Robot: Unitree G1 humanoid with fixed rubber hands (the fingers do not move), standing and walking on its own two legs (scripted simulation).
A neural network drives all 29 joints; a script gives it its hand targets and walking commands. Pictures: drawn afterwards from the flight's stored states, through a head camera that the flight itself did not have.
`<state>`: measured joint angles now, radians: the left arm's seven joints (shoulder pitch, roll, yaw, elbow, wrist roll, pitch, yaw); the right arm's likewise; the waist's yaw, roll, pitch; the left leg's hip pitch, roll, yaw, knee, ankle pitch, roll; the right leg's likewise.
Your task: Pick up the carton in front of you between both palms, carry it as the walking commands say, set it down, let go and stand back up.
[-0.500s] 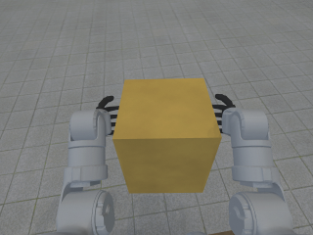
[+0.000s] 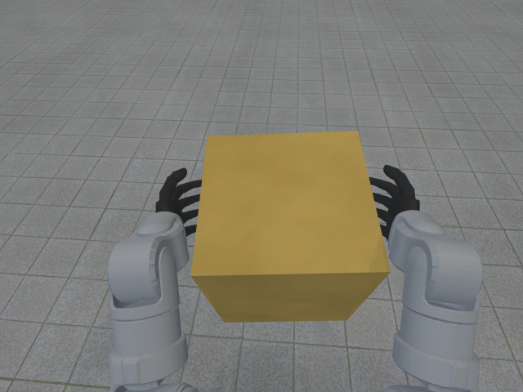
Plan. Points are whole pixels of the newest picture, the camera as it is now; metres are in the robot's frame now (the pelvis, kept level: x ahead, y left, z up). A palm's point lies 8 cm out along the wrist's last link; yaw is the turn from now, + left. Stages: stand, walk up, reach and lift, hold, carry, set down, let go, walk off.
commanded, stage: carry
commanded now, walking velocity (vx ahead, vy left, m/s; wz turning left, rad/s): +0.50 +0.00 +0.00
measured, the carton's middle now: (283, 237) +0.35 +0.03 +0.06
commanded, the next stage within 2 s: none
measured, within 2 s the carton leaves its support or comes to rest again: neither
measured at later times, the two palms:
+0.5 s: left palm (255, 103) +0.67 +0.12 +0.10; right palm (399, 118) +0.64 -0.18 +0.09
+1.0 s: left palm (267, 76) +0.91 +0.12 +0.03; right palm (376, 83) +0.90 -0.18 +0.03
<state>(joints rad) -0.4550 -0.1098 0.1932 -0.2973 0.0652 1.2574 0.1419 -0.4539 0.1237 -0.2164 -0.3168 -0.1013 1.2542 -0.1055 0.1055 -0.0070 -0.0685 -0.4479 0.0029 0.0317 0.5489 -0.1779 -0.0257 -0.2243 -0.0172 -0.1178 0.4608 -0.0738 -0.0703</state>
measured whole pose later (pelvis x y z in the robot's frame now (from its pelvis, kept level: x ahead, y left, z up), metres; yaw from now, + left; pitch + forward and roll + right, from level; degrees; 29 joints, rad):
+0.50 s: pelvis +0.29 +0.00 -0.05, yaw -1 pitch +5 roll +0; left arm -0.77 -0.01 0.26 0.17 0.11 1.34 0.12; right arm -0.75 0.01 -0.25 0.16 -0.07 1.31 -0.13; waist -0.06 0.00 -0.08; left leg -0.05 0.00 0.11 0.48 -0.49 0.02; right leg -0.59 -0.01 -0.14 0.54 -0.05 -0.07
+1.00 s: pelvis +0.60 -0.03 -0.03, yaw -1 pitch +5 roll +2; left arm -0.32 -0.11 0.18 -0.05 0.10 1.05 0.10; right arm -0.31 0.12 -0.16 -0.09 -0.11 1.07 -0.12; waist 0.01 0.00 -0.05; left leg -0.57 0.01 0.15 0.53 -0.04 0.01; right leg 0.01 0.02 -0.11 0.30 -0.39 -0.07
